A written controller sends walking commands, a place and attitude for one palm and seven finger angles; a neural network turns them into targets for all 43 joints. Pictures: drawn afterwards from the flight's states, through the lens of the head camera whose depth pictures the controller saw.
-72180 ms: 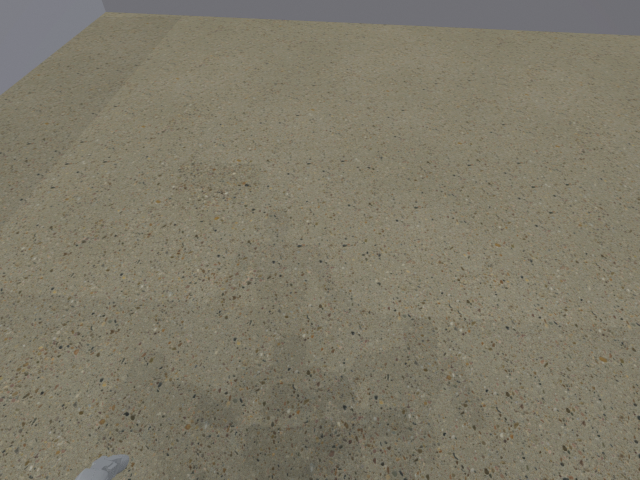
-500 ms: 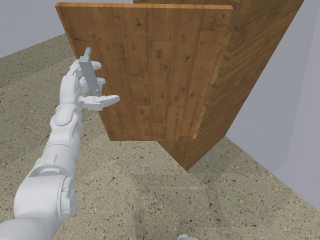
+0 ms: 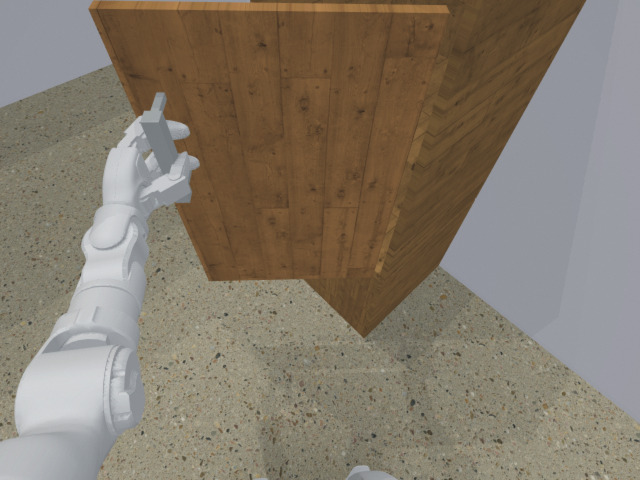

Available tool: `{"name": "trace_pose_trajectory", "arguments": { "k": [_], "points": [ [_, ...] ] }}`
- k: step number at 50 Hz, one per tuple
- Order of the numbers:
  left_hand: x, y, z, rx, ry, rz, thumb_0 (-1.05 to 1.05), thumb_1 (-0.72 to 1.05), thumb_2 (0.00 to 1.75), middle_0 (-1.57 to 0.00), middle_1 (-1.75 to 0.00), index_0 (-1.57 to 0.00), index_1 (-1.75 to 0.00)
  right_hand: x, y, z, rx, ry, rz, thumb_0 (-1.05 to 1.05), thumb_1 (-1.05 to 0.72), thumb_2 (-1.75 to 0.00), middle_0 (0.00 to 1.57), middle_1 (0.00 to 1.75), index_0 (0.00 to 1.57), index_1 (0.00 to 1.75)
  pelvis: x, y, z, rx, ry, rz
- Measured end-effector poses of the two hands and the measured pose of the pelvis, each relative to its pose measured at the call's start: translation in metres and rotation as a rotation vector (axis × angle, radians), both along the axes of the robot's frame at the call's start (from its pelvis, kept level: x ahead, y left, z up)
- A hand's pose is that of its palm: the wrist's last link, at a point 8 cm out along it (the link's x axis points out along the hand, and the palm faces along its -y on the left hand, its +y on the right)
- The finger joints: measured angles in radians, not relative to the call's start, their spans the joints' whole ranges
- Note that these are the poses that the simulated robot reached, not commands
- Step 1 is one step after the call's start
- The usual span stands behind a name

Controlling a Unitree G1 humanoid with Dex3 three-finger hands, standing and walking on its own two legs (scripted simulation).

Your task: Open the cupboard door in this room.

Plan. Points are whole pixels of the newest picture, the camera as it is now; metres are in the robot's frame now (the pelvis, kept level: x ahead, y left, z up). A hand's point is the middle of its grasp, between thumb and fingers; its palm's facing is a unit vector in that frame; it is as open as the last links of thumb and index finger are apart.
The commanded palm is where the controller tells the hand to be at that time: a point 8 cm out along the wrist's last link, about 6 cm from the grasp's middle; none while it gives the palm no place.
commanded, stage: pull the door open along its arc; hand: left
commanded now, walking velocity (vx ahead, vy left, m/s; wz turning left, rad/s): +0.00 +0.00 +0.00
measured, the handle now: (172, 150) +0.53 +0.18 +0.09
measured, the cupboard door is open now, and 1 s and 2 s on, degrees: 49 87 90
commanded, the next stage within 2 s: open thumb and fingers to let go in 1.06 s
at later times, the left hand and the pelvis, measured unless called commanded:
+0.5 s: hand (196, 251) +0.36 +0.12 +0.10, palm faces +0.01 -1.00 +0.08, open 6.3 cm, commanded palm +0.30 +0.19 +0.10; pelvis +0.01 +0.01 +0.01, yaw -1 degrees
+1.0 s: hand (260, 318) +0.28 +0.05 +0.11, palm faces +0.32 -0.95 -0.02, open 6.4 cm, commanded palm +0.20 +0.08 +0.10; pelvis +0.02 -0.03 +0.01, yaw +2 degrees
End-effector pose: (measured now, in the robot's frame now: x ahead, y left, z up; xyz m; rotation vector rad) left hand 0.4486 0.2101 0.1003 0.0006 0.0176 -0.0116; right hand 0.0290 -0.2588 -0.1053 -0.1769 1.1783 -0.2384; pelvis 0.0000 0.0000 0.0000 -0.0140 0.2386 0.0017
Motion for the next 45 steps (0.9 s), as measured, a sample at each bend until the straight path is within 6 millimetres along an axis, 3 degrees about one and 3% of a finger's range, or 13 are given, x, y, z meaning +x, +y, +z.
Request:
{"name": "trace_pose_trajectory", "arguments": {
  "k": [8, 14, 22, 29, 34, 39, 45],
  "points": [
    [-0.005, -0.001, -0.001, -0.004, -0.006, 0.01, 0.01, 0.73, 0.81, -0.34, -1.33, -0.35, -1.34, 0.003, 0.006, -0.001, 0.014, -0.012, 0.01, 0.0, -0.91, -0.9, 0.2, 0.3, 0.2, 0.3, 0.0, 0.004, 0.0, -0.002, 0.002, -0.001],
    [-0.024, -0.004, -0.002, -0.01, -0.026, -0.004, 0.01, 0.73, 0.78, -0.32, -1.33, -0.32, -1.32, 0.017, 0.011, 0.002, 0.035, -0.064, 0.016, 0.0, -0.91, -0.9, 0.2, 0.3, 0.2, 0.3, 0.006, 0.008, 0.002, -0.002, -0.015, -0.013],
    [-0.083, -0.018, -0.004, -0.034, -0.055, -0.041, 0.01, 0.71, 0.74, -0.32, -1.33, -0.29, -1.3, 0.066, 0.025, 0.013, 0.071, -0.219, 0.063, 0.01, -0.91, -0.9, 0.2, 0.3, 0.2, 0.3, 0.012, 0.014, 0.006, 0.0, -0.061, -0.023],
    [-0.145, -0.053, -0.004, -0.119, -0.036, 0.096, 0.02, 0.67, 0.72, -0.32, -1.31, -0.33, -1.28, 0.129, 0.046, 0.032, 0.106, -0.372, 0.165, 0.01, -0.91, -0.9, 0.2, 0.3, 0.2, 0.3, 0.011, 0.012, 0.009, 0.007, -0.107, -0.019],
    [-0.175, -0.075, 0.0, -0.105, 0.006, 0.169, 0.03, 0.65, 0.72, -0.33, -1.28, -0.34, -1.3, 0.163, 0.06, 0.046, 0.124, -0.446, 0.223, 0.01, -0.91, -0.9, 0.2, 0.3, 0.2, 0.3, 0.01, 0.005, 0.01, 0.011, -0.139, -0.001],
    [-0.19, -0.091, 0.004, -0.086, 0.041, 0.257, 0.03, 0.64, 0.73, -0.32, -1.24, -0.34, -1.31, 0.178, 0.065, 0.051, 0.138, -0.453, 0.26, 0.01, -0.91, -0.9, 0.2, 0.3, 0.2, 0.3, 0.011, -0.004, 0.01, 0.015, -0.16, 0.017],
    [-0.2, -0.104, 0.007, -0.003, 0.043, 0.335, 0.02, 0.65, 0.75, -0.32, -1.22, -0.32, -1.32, 0.176, 0.056, 0.041, 0.159, -0.412, 0.272, 0.01, -0.9, -0.9, 0.2, 0.3, 0.2, 0.3, 0.012, -0.017, 0.007, 0.022, -0.161, 0.03]
  ]
}}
